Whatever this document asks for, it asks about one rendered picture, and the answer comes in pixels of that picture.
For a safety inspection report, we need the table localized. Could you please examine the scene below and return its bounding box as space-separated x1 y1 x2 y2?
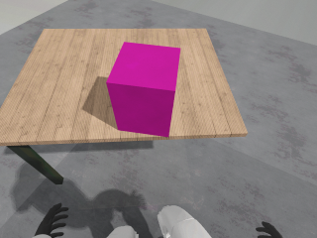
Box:
0 28 248 184

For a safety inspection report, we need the robot right thigh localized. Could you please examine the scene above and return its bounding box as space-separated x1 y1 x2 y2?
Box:
157 205 212 238

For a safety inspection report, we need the robot left thigh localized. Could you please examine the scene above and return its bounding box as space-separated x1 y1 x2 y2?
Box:
107 226 139 238

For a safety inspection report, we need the robot thigh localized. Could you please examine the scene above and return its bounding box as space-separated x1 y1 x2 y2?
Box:
157 205 212 238
107 226 139 238

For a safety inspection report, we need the right robot hand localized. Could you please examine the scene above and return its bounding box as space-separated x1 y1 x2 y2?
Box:
256 221 283 238

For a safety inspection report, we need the left robot hand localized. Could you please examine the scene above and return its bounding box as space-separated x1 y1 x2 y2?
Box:
35 203 69 238

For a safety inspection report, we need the carton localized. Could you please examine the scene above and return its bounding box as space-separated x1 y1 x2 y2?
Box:
106 42 181 137

